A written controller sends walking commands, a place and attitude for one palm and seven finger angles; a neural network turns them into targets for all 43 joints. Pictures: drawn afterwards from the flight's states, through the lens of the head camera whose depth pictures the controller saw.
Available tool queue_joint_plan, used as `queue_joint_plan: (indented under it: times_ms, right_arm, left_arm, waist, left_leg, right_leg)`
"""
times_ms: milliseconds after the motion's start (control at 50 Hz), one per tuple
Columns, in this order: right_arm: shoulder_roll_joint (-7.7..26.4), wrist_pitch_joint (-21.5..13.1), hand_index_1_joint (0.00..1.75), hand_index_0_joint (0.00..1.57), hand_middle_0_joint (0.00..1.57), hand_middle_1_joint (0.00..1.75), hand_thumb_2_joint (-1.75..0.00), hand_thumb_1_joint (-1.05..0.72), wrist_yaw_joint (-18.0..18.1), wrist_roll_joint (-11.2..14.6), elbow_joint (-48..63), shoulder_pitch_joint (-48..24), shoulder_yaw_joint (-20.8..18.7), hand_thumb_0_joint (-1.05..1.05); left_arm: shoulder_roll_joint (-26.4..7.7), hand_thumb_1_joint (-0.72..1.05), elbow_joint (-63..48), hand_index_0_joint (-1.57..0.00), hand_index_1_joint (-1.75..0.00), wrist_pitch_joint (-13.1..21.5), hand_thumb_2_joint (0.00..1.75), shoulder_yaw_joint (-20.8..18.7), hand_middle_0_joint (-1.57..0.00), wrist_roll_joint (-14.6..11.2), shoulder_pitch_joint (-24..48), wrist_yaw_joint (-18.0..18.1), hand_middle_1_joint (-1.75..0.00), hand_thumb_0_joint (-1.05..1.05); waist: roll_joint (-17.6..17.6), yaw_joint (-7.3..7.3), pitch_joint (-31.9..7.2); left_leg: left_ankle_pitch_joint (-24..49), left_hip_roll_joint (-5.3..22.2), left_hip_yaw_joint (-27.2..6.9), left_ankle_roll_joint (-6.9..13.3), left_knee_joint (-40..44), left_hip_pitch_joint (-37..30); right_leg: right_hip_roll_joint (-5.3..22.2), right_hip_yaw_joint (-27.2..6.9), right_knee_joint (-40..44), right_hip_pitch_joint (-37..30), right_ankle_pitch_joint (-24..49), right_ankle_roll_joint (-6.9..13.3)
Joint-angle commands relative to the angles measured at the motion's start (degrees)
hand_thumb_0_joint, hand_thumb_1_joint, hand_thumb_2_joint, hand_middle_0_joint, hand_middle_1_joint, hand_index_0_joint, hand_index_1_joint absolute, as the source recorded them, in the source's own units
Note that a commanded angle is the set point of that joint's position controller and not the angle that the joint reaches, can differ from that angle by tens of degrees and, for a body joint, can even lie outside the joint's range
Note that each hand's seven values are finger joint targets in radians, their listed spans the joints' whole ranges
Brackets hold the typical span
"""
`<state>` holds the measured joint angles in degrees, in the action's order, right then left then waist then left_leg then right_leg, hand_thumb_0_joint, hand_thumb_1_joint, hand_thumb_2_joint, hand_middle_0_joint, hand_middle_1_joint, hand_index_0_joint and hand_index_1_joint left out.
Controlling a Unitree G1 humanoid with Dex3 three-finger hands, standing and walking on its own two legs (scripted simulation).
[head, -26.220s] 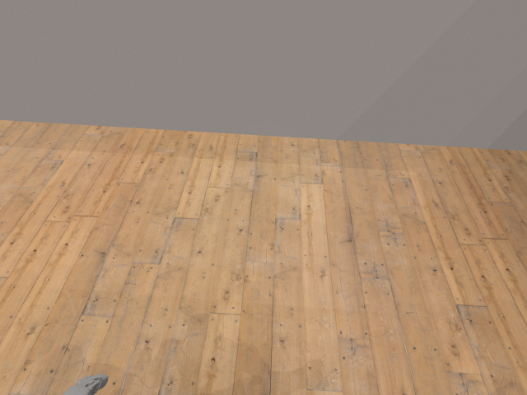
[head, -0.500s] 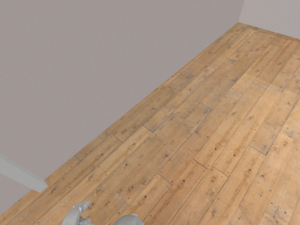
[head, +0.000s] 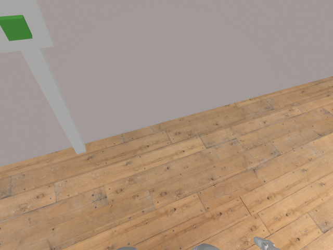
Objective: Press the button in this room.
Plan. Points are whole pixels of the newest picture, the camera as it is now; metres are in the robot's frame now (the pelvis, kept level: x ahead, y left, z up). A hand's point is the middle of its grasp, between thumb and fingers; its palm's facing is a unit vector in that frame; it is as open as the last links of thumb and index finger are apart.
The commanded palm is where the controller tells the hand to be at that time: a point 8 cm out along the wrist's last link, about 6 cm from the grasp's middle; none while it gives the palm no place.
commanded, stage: turn to face it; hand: left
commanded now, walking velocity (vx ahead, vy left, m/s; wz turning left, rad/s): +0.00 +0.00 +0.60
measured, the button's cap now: (15, 27) +0.66 +0.54 +0.10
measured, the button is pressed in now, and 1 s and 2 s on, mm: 0 0 0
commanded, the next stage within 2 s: take the last steps up to it in 0.68 s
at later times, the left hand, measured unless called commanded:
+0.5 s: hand out of the picture +0.09 +0.20 -0.13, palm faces +0.22 -0.94 -0.27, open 7.4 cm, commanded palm none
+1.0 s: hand out of the picture -0.13 +0.10 -0.15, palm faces +0.53 -0.81 -0.25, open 7.4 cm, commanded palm none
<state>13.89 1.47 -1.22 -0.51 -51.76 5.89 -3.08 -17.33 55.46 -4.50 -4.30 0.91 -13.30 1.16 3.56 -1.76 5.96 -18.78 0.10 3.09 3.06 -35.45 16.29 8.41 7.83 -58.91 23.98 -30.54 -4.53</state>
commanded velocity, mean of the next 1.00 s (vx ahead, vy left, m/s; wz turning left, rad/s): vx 0.07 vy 0.02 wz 0.34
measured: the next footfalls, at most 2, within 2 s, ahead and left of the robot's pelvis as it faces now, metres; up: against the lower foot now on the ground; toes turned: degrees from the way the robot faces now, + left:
right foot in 0.54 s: +0.05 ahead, -0.14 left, +0.00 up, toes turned +16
left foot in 1.10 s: -0.05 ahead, +0.09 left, +0.00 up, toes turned +32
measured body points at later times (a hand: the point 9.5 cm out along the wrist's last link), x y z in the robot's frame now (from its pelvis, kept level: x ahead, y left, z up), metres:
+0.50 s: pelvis -0.01 -0.03 +0.01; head +0.03 -0.03 +0.46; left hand +0.08 +0.25 -0.11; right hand +0.06 -0.27 -0.14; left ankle +0.00 +0.09 -0.73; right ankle +0.01 -0.16 -0.71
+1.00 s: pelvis -0.02 -0.06 +0.02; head +0.00 -0.06 +0.47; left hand -0.16 +0.14 -0.13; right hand +0.18 -0.24 -0.14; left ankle -0.11 +0.07 -0.68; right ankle +0.01 -0.15 -0.73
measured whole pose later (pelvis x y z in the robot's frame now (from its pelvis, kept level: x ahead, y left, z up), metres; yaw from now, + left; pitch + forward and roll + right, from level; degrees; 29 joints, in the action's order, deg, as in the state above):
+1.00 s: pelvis -0.02 -0.06 +0.02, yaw +27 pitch -1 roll +2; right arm 14.4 3.5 -1.4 -1.0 -58.2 8.9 -3.6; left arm -9.9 59.2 1.6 -2.2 1.8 -20.8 0.7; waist -0.1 -3.6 2.7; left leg -24.4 2.0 1.1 -2.5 -46.9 18.9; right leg 5.4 10.3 -25.4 9.1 -15.2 1.0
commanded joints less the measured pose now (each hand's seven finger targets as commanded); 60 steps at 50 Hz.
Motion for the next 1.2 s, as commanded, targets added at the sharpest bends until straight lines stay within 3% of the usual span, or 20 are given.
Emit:
queue_joint_plan:
  times_ms: [0,160,320,420,480,500,520,540,560,580,620,660,800,920,960,1040,1060,1080,1100,1180]
  right_arm:
    - [11.41,-0.70,0.30,0.20,0.20,0.30,-0.90,-0.90,1.90,-0.41,2.48,3.25,-2.73,0.00]
    - [10.71,-1.00,0.30,0.20,0.20,0.30,-0.90,-0.90,1.82,-0.21,1.92,7.69,-2.88,0.00]
    - [10.38,-0.47,0.30,0.20,0.20,0.30,-0.90,-0.90,1.86,-0.92,1.30,10.02,-3.50,0.00]
    - [10.07,-0.06,0.30,0.20,0.20,0.30,-0.90,-0.90,1.91,-1.08,1.20,9.67,-3.64,0.00]
    - [8.86,0.01,0.30,0.20,0.20,0.30,-0.90,-0.90,1.73,-0.56,1.15,8.87,-3.47,0.00]
    - [6.95,-0.13,0.30,0.20,0.20,0.30,-0.90,-0.90,1.48,-0.06,1.15,9.39,-3.23,0.00]
    - [3.84,-0.35,0.30,0.20,0.20,0.30,-0.90,-0.90,1.19,0.40,1.89,9.79,-2.71,0.00]
    - [5.16,-0.08,0.30,0.20,0.20,0.30,-0.90,-0.90,1.48,-0.21,2.84,8.03,-3.19,0.00]
    - [6.20,0.42,0.30,0.20,0.20,0.30,-0.90,-0.90,1.38,-0.57,2.50,8.41,-3.57,0.00]
    - [5.78,1.31,0.30,0.20,0.20,0.30,-0.90,-0.90,1.29,-0.81,0.79,9.36,-3.46,0.00]
    - [4.95,1.99,0.30,0.20,0.20,0.30,-0.90,-0.90,0.79,-0.84,-1.40,10.32,-3.35,0.00]
    - [4.09,2.02,0.30,0.20,0.20,0.30,-0.90,-0.90,0.59,-0.69,-2.10,10.66,-3.02,0.00]
    - [3.51,1.75,0.30,0.20,0.20,0.30,-0.90,-0.90,0.75,-0.80,-1.96,4.32,-1.83,0.00]
    - [2.55,-0.08,0.30,0.20,0.20,0.30,-0.90,-0.90,-0.17,-0.68,-0.55,-2.00,-0.81,0.00]
    - [1.73,-0.65,0.30,0.20,0.20,0.30,-0.90,-0.90,-0.33,-0.48,-0.52,-2.27,-0.54,0.00]
    - [1.00,-2.27,0.30,0.20,0.20,0.30,-0.90,-0.90,0.41,-0.26,-4.30,7.39,0.01,0.00]
    - [4.41,-2.66,0.30,0.20,0.20,0.30,-0.90,-0.90,0.97,-0.13,-5.84,12.25,-0.90,0.00]
    - [9.80,-2.83,0.30,0.20,0.20,0.30,-0.90,-0.90,1.41,-0.67,-6.84,16.91,-2.32,0.00]
    - [11.91,-2.28,0.30,0.20,0.20,0.30,-0.90,-0.90,1.74,-0.66,-7.27,19.90,-2.68,0.00]
    - [5.19,-3.06,0.30,0.20,0.20,0.30,-0.90,-0.90,2.25,-0.64,-6.04,11.72,-0.62,0.00]
  left_arm:
    - [-3.87,0.90,-5.88,-0.20,-0.30,2.42,0.90,-0.77,-0.20,0.08,3.39,-0.78,-0.30,0.00]
    - [-4.42,0.90,-6.30,-0.20,-0.30,2.38,0.90,-0.80,-0.20,0.15,5.54,-0.19,-0.30,0.00]
    - [-2.23,0.90,-8.95,-0.20,-0.30,2.61,0.90,-0.05,-0.20,-0.41,10.36,0.25,-0.30,0.00]
    - [-0.94,0.90,-8.81,-0.20,-0.30,3.18,0.90,0.35,-0.20,-0.84,8.15,0.41,-0.30,0.00]
    - [-1.62,0.90,-7.52,-0.20,-0.30,4.05,0.90,0.11,-0.20,-1.14,3.31,0.66,-0.30,0.00]
    - [-3.55,0.90,-6.92,-0.20,-0.30,4.62,0.90,-0.23,-0.20,-0.94,1.43,0.90,-0.30,0.00]
    - [-8.15,0.90,-6.72,-0.20,-0.30,5.14,0.90,-1.12,-0.20,-0.07,-0.01,1.33,-0.30,0.00]
    - [-9.44,0.90,-7.26,-0.20,-0.30,4.90,0.90,-1.10,-0.20,0.09,0.33,1.25,-0.30,0.00]
    - [-7.96,0.90,-7.96,-0.20,-0.30,4.54,0.90,-0.75,-0.20,-0.07,2.51,1.28,-0.30,0.00]
    - [-5.43,0.90,-7.98,-0.20,-0.30,4.98,0.90,-0.87,-0.20,-0.24,5.17,1.46,-0.30,0.00]
    - [-3.05,0.90,-7.87,-0.20,-0.30,5.09,0.90,0.24,-0.20,-0.35,6.88,1.05,-0.30,0.00]
    - [-2.30,0.90,-6.76,-0.20,-0.30,5.53,0.90,0.34,-0.20,-0.29,4.72,0.91,-0.30,0.00]
    - [-3.03,0.90,-2.55,-0.20,-0.30,6.09,0.90,0.03,-0.20,0.40,-5.40,0.62,-0.30,0.00]
    - [-3.75,0.90,1.76,-0.20,-0.30,7.16,0.90,-0.28,-0.20,1.05,-11.32,0.10,-0.30,0.00]
    - [-3.76,0.90,2.82,-0.20,-0.30,7.18,0.90,-0.26,-0.20,1.21,-11.52,-0.07,-0.30,0.00]
    - [-2.28,0.90,4.17,-0.20,-0.30,6.53,0.90,0.17,-0.20,0.38,-7.56,-0.31,-0.30,0.00]
    - [-0.36,0.90,3.93,-0.20,-0.30,6.41,0.90,0.81,-0.20,0.11,-6.93,-0.53,-0.30,0.00]
    - [3.24,0.90,2.73,-0.20,-0.30,6.22,0.90,1.78,-0.20,-0.10,-6.86,-0.95,-0.30,0.00]
    - [2.90,0.90,0.97,-0.20,-0.30,6.13,0.90,2.02,-0.20,0.51,-3.37,-0.80,-0.30,0.00]
    - [2.34,0.90,3.76,-0.20,-0.30,5.47,0.90,1.32,-0.20,0.96,-3.52,-1.94,-0.30,0.00]
  waist:
    - [-12.68,2.68,-7.78]
    - [-10.69,3.30,-6.82]
    - [-10.67,4.54,-6.96]
    - [-12.75,3.85,-9.91]
    - [-10.35,1.52,-12.03]
    - [-5.75,0.91,-13.26]
    - [8.14,0.22,-13.68]
    - [10.46,-0.19,-10.23]
    - [3.79,1.13,-7.74]
    - [7.35,2.46,-6.38]
    - [4.07,3.89,-2.67]
    - [3.96,3.64,-3.07]
    - [6.89,-0.47,-3.91]
    - [6.16,-3.16,-3.39]
    - [6.45,-3.13,-3.24]
    - [2.95,2.29,-5.77]
    - [-6.09,4.75,-7.61]
    - [-21.85,7.02,-7.70]
    - [-19.99,8.46,-3.73]
    - [-11.80,3.52,6.70]
  left_leg:
    - [33.03,13.24,-15.16,4.22,14.81,-11.67]
    - [25.97,11.73,-20.79,4.02,17.58,-11.44]
    - [22.20,12.29,-28.83,7.78,16.52,-9.54]
    - [27.48,10.26,-30.51,7.15,13.77,-6.97]
    - [26.12,6.70,-28.84,3.76,9.71,-1.47]
    - [18.41,4.23,-25.76,0.84,6.36,4.76]
    - [0.36,-2.94,-14.84,-3.54,-4.35,15.75]
    - [-14.61,-5.63,-9.49,-5.16,-15.38,17.05]
    - [-13.07,-3.59,-10.54,-4.89,-22.75,15.03]
    - [-11.27,-1.70,-11.07,-5.01,-26.89,15.04]
    - [-4.87,-0.88,-8.87,-5.74,-32.25,14.63]
    - [-1.92,-0.46,-7.86,-6.30,-32.90,14.77]
    - [-3.89,1.15,-5.10,-7.45,-23.67,14.68]
    - [-5.98,2.69,-1.84,-5.87,-11.11,13.09]
    - [-7.30,2.35,-0.50,-4.93,-5.92,8.88]
    - [3.65,-0.02,3.31,-3.93,13.88,-14.52]
    - [1.02,4.63,-2.51,-2.74,16.03,-24.51]
    - [-8.28,18.23,-20.81,1.93,21.38,-29.11]
    - [-11.37,23.35,-26.14,6.40,25.76,-24.57]
    - [-11.01,18.18,-16.52,5.29,29.23,-8.09]
  right_leg:
    - [-1.15,-6.60,-9.38,10.14,7.55,-0.99]
    - [-2.27,-9.10,-6.41,10.18,11.73,-2.41]
    - [-4.58,-9.56,4.64,6.48,5.79,-1.32]
    - [-7.58,-8.64,16.45,-2.67,5.26,0.24]
    - [-8.04,-7.74,33.57,-15.51,15.81,0.98]
    - [-3.69,-11.18,40.00,-24.26,20.22,1.97]
    - [10.52,-24.82,42.94,-31.27,22.40,6.45]
    - [19.05,-30.74,42.96,-22.91,30.08,12.61]
    - [18.27,-25.90,42.34,-16.88,31.55,14.69]
    - [14.83,-23.24,42.81,-14.38,29.99,13.93]
    - [8.94,-15.75,41.80,-12.18,30.32,11.58]
    - [7.48,-12.29,41.44,-13.56,33.04,10.28]
    - [9.01,-12.90,41.96,-20.50,33.16,11.49]
    - [12.11,-16.38,46.07,-22.95,17.11,13.30]
    - [12.32,-16.06,46.52,-20.65,14.20,13.49]
    - [6.31,-7.40,39.24,-7.40,10.12,8.88]
    - [2.81,-4.27,30.88,0.96,6.43,6.64]
    - [-3.62,2.07,16.53,12.39,-1.02,3.50]
    - [-4.06,-0.95,7.27,16.27,-3.54,3.76]
    - [-0.63,-5.56,-4.27,14.49,9.59,4.10]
